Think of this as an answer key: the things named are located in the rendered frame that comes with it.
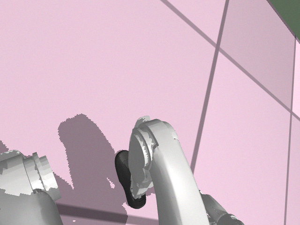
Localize right robot hand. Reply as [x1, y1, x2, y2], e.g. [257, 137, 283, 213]
[199, 190, 228, 225]

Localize right robot foot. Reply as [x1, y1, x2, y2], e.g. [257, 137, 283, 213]
[115, 150, 146, 209]

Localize right robot arm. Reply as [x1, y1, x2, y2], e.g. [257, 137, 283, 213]
[217, 214, 244, 225]

